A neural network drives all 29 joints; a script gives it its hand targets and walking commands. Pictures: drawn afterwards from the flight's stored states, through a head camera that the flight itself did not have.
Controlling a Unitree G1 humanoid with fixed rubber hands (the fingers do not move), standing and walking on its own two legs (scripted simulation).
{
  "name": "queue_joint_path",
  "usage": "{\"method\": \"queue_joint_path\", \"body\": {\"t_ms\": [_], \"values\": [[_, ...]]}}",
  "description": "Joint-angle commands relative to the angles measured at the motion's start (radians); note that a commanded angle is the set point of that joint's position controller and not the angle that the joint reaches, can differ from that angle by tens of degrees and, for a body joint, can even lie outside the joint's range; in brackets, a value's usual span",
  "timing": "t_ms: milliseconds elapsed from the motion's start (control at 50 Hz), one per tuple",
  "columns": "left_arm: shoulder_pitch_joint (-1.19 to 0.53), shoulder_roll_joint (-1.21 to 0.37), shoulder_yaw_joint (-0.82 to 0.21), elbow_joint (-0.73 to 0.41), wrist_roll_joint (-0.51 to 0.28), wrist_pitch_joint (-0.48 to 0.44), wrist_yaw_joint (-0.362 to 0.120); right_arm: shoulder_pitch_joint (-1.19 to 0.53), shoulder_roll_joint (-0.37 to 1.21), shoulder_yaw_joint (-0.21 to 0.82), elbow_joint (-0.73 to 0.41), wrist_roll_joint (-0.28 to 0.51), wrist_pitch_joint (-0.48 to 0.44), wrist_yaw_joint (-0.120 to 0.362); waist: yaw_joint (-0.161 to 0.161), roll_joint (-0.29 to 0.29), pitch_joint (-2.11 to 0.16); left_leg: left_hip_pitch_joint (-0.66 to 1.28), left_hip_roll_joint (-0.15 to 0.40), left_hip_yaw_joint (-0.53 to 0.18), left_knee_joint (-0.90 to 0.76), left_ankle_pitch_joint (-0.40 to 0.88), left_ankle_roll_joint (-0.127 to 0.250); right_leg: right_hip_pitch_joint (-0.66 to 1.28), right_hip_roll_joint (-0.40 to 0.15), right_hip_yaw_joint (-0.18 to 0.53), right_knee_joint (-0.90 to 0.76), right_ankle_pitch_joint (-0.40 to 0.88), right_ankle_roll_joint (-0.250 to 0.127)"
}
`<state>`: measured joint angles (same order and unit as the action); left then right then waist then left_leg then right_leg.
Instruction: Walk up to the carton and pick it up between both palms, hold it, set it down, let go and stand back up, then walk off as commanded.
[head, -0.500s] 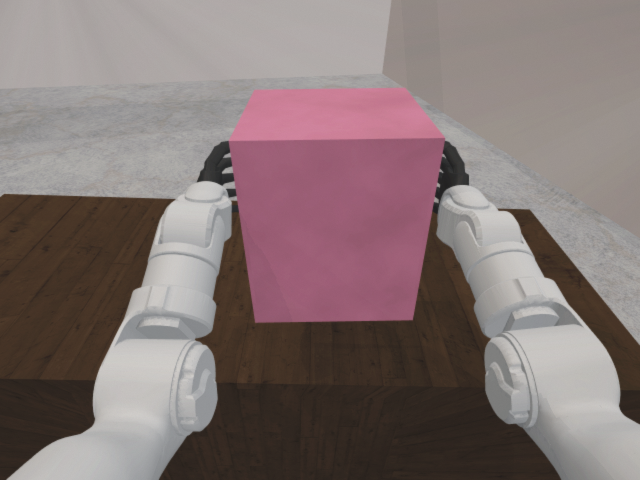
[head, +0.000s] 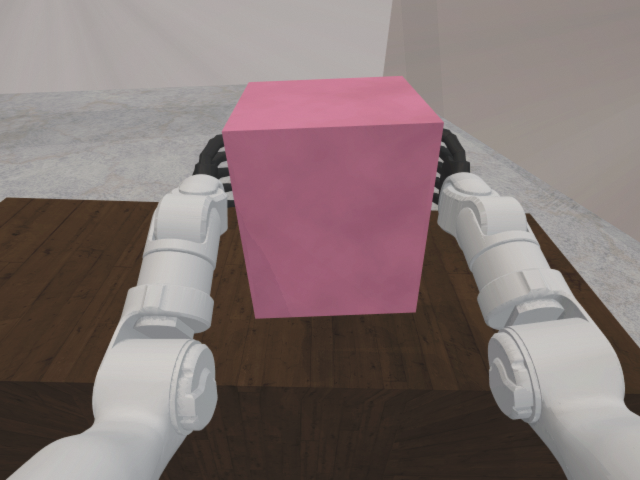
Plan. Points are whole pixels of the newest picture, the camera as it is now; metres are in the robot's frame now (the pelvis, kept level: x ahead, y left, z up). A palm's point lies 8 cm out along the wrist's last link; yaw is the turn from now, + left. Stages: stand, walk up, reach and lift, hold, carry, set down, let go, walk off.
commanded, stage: hold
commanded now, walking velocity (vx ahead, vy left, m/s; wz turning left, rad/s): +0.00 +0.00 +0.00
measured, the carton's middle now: (330, 194) +0.43 -0.01 +0.22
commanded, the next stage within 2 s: none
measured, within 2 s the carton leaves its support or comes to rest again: neither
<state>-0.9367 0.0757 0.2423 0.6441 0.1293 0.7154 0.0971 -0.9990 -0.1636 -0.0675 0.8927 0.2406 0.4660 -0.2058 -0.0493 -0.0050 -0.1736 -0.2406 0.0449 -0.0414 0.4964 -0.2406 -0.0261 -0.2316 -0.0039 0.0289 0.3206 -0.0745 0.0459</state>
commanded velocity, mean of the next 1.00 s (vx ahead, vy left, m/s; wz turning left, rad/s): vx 0.00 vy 0.00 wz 0.00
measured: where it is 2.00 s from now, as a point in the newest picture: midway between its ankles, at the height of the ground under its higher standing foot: outside the picture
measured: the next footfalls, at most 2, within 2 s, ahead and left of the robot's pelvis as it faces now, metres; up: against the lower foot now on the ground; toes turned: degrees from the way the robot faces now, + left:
none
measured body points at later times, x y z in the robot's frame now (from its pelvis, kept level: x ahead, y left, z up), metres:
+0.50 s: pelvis +0.00 +0.00 +0.00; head -0.08 +0.02 +0.44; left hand +0.40 +0.15 +0.24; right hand +0.40 -0.16 +0.26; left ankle +0.02 +0.13 -0.74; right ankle +0.06 -0.15 -0.74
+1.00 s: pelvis +0.00 +0.00 +0.00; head -0.08 +0.02 +0.44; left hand +0.40 +0.15 +0.25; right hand +0.40 -0.16 +0.26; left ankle +0.02 +0.13 -0.74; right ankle +0.06 -0.15 -0.74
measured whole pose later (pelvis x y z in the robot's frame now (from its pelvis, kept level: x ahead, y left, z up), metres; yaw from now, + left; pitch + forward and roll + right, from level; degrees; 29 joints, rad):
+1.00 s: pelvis +0.00 +0.00 +0.00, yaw +0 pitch -1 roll -2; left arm -0.94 0.08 0.25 0.63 0.13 0.76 0.08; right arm -1.02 -0.17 -0.07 0.86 0.24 0.55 -0.22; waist -0.05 0.00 -0.19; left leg -0.24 0.04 -0.04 0.50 -0.24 -0.03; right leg -0.23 0.00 0.03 0.32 -0.08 0.05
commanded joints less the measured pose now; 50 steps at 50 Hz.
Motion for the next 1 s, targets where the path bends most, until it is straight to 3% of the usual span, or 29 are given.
{"method": "queue_joint_path", "body": {"t_ms": [0, 20, 80, 100, 120, 140, 160, 220, 240, 280, 360, 380, 440, 500, 540, 560, 580, 600, 620, 700, 740, 760, 780, 800, 860, 880, 920, 960, 980], "values": [[-0.892, -0.751, -0.357, -0.381, -0.153, -0.072, -0.126, -0.946, 0.731, 0.29, -0.434, 0.273, -0.003, 0.143, 0.018, 0.126, -0.459, 0.082, -0.085, -0.027, -0.138, 0.237, -0.042, 0.335, 0.108, -0.043, -0.011, 0.058, -0.042], [-0.833, -0.744, -0.308, -0.271, -0.114, -0.054, -0.137, -0.899, 0.686, 0.25, -0.356, 0.243, 0.022, 0.143, -0.001, 0.127, -0.302, 0.034, -0.081, -0.022, -0.176, 0.142, -0.048, 0.292, 0.114, -0.049, -0.029, -0.043, -0.054], [-0.832, -0.742, -0.263, -0.227, -0.089, -0.042, -0.161, -0.97, 0.707, 0.239, -0.38, 0.216, 0.021, 0.153, 0.038, 0.092, -0.276, -0.046, -0.081, -0.012, -0.219, 0.017, -0.02, 0.331, 0.1, -0.035, -0.029, -0.09, -0.042], [-0.903, -0.704, -0.278, -0.356, -0.127, -0.062, -0.155, -0.95, 0.756, 0.266, -0.434, 0.231, 0.026, 0.154, 0.032, 0.053, -0.376, -0.019, -0.09, -0.012, -0.202, 0.083, -0.01, 0.362, 0.103, -0.041, -0.008, -0.01, -0.04], [-0.89, -0.747, -0.329, -0.405, -0.136, -0.06, -0.15, -0.954, 0.733, 0.277, -0.473, 0.25, 0.014, 0.151, 0.019, 0.088, -0.45, 0.03, -0.076, -0.033, -0.175, 0.172, -0.033, 0.366, 0.11, -0.039, 0.0, 0.036, -0.046], [-0.941, -0.764, -0.367, -0.404, -0.168, -0.063, -0.142, -1.02, 0.732, 0.279, -0.515, 0.27, 0.007, 0.145, 0.015, 0.126, -0.514, 0.059, -0.09, -0.021, -0.166, 0.194, -0.043, 0.343, 0.109, -0.045, 0.006, 0.026, -0.042], [-0.937, -0.736, -0.327, -0.35, -0.145, -0.061, -0.143, -0.962, 0.726, 0.263, -0.395, 0.258, 0.034, 0.15, 0.018, 0.117, -0.39, 0.013, -0.083, -0.02, -0.176, 0.118, -0.036, 0.31, 0.102, -0.032, -0.013, -0.036, -0.048], [-0.897, -0.737, -0.301, -0.339, -0.133, -0.056, -0.147, -0.975, 0.773, 0.267, -0.445, 0.245, 0.026, 0.151, 0.05, 0.069, -0.431, -0.009, -0.09, -0.012, -0.186, 0.088, -0.022, 0.339, 0.111, -0.043, -0.009, -0.029, -0.037], [-0.909, -0.755, -0.339, -0.386, -0.153, -0.064, -0.146, -0.961, 0.759, 0.297, -0.48, 0.263, 0.02, 0.146, 0.025, 0.11, -0.465, 0.037, -0.077, -0.036, -0.177, 0.174, -0.029, 0.354, 0.107, -0.037, 0.005, 0.037, -0.048], [-0.915, -0.72, -0.286, -0.363, -0.128, -0.052, -0.145, -0.931, 0.739, 0.269, -0.388, 0.256, 0.042, 0.15, 0.031, 0.106, -0.404, 0.018, -0.08, -0.019, -0.181, 0.173, -0.035, 0.342, 0.107, -0.033, -0.004, 0.01, -0.047], [-0.871, -0.748, -0.334, -0.331, -0.15, -0.039, -0.147, -0.981, 0.724, 0.282, -0.464, 0.273, 0.042, 0.148, 0.027, 0.097, -0.451, 0.057, -0.078, -0.028, -0.164, 0.229, -0.049, 0.352, 0.12, -0.035, -0.008, 0.034, -0.046], [-0.952, -0.734, -0.332, -0.368, -0.15, -0.054, -0.146, -0.95, 0.742, 0.258, -0.42, 0.264, 0.042, 0.148, 0.016, 0.124, -0.433, 0.019, -0.084, -0.024, -0.171, 0.143, -0.04, 0.322, 0.106, -0.033, -0.004, -0.02, -0.05], [-0.887, -0.731, -0.31, -0.384, -0.131, -0.046, -0.145, -0.974, 0.755, 0.296, -0.483, 0.283, 0.035, 0.15, 0.063, 0.103, -0.492, 0.023, -0.087, -0.006, -0.168, 0.194, -0.032, 0.355, 0.117, -0.041, 0.014, 0.035, -0.037], [-0.903, -0.738, -0.318, -0.339, -0.136, -0.04, -0.143, -0.988, 0.751, 0.274, -0.474, 0.27, 0.035, 0.146, 0.028, 0.101, -0.421, 0.024, -0.081, -0.028, -0.174, 0.177, -0.035, 0.308, 0.113, -0.037, -0.004, 0.009, -0.046], [-0.85, -0.737, -0.258, -0.245, -0.095, -0.028, -0.155, -0.986, 0.729, 0.272, -0.42, 0.26, 0.055, 0.147, 0.051, 0.083, -0.356, 0.002, -0.084, -0.018, -0.195, 0.117, -0.022, 0.309, 0.117, -0.049, -0.016, -0.054, -0.042], [-0.925, -0.757, -0.328, -0.365, -0.135, -0.043, -0.153, -0.981, 0.759, 0.284, -0.475, 0.264, 0.037, 0.144, 0.021, 0.11, -0.453, 0.024, -0.083, -0.027, -0.178, 0.163, -0.039, 0.349, 0.111, -0.048, 0.005, 0.016, -0.042], [-0.927, -0.723, -0.295, -0.288, -0.13, -0.044, -0.153, -0.993, 0.759, 0.27, -0.415, 0.259, 0.046, 0.14, 0.038, 0.077, -0.395, 0.007, -0.09, -0.012, -0.184, 0.103, -0.023, 0.319, 0.11, -0.042, -0.011, -0.037, -0.037], [-0.934, -0.745, -0.312, -0.312, -0.13, -0.045, -0.152, -1.016, 0.741, 0.271, -0.437, 0.26, 0.043, 0.147, 0.039, 0.114, -0.402, 0.0, -0.083, -0.023, -0.191, 0.102, -0.029, 0.321, 0.112, -0.046, -0.005, -0.048, -0.043], [-0.986, -0.745, -0.328, -0.32, -0.154, -0.056, -0.15, -1.009, 0.752, 0.232, -0.394, 0.245, 0.043, 0.146, 0.009, 0.115, -0.407, -0.004, -0.079, -0.027, -0.189, 0.061, -0.027, 0.289, 0.102, -0.038, -0.009, -0.075, -0.046], [-0.941, -0.724, -0.299, -0.343, -0.132, -0.05, -0.15, -1.009, 0.761, 0.273, -0.445, 0.263, 0.039, 0.157, 0.059, 0.093, -0.476, 0.01, -0.075, -0.009, -0.195, 0.146, -0.03, 0.362, 0.111, -0.035, 0.004, 0.002, -0.039], [-0.917, -0.716, -0.274, -0.336, -0.12, -0.047, -0.15, -0.952, 0.746, 0.258, -0.384, 0.264, 0.05, 0.152, 0.036, 0.105, -0.403, -0.001, -0.081, -0.02, -0.187, 0.146, -0.03, 0.345, 0.106, -0.035, 0.0, 0.0, -0.039], [-0.928, -0.718, -0.281, -0.335, -0.121, -0.046, -0.161, -0.887, 0.727, 0.217, -0.314, 0.241, 0.063, 0.149, -0.003, 0.126, -0.345, 0.009, -0.072, -0.031, -0.199, 0.119, -0.041, 0.315, 0.105, -0.035, -0.002, -0.009, -0.049], [-0.896, -0.728, -0.286, -0.342, -0.114, -0.04, -0.164, -0.91, 0.724, 0.249, -0.39, 0.254, 0.051, 0.15, 0.016, 0.121, -0.39, 0.021, -0.074, -0.026, -0.196, 0.162, -0.043, 0.346, 0.11, -0.036, 0.0, 0.026, -0.052], [-0.88, -0.712, -0.251, -0.291, -0.098, -0.034, -0.168, -0.903, 0.707, 0.243, -0.335, 0.251, 0.061, 0.152, 0.03, 0.117, -0.353, 0.006, -0.077, -0.019, -0.203, 0.122, -0.037, 0.33, 0.107, -0.04, -0.01, -0.028, -0.043], [-0.908, -0.699, -0.257, -0.243, -0.103, -0.043, -0.177, -0.941, 0.722, 0.213, -0.318, 0.219, 0.06, 0.154, 0.022, 0.095, -0.296, -0.057, -0.086, -0.011, -0.221, 0.027, -0.022, 0.304, 0.098, -0.032, -0.011, -0.083, -0.048], [-0.904, -0.738, -0.283, -0.295, -0.116, -0.046, -0.172, -1.007, 0.745, 0.265, -0.447, 0.252, 0.037, 0.156, 0.044, 0.078, -0.398, -0.034, -0.074, -0.026, -0.202, 0.095, -0.024, 0.336, 0.107, -0.034, 0.003, -0.031, -0.046], [-0.913, -0.737, -0.329, -0.374, -0.153, -0.056, -0.165, -0.968, 0.742, 0.279, -0.468, 0.28, 0.039, 0.15, 0.03, 0.102, -0.495, 0.035, -0.075, -0.021, -0.164, 0.214, -0.044, 0.369, 0.11, -0.033, 0.014, 0.06, -0.038], [-0.901, -0.724, -0.29, -0.293, -0.113, -0.036, -0.167, -0.911, 0.71, 0.218, -0.323, 0.254, 0.061, 0.147, 0.008, 0.128, -0.343, -0.003, -0.069, -0.024, -0.188, 0.119, -0.047, 0.32, 0.103, -0.026, -0.021, -0.021, -0.049], [-0.894, -0.723, -0.28, -0.331, -0.114, -0.044, -0.172, -0.915, 0.73, 0.246, -0.382, 0.259, 0.054, 0.147, 0.018, 0.101, -0.348, -0.008, -0.069, -0.032, -0.189, 0.145, -0.038, 0.34, 0.11, -0.026, -0.004, 0.008, -0.047]]}}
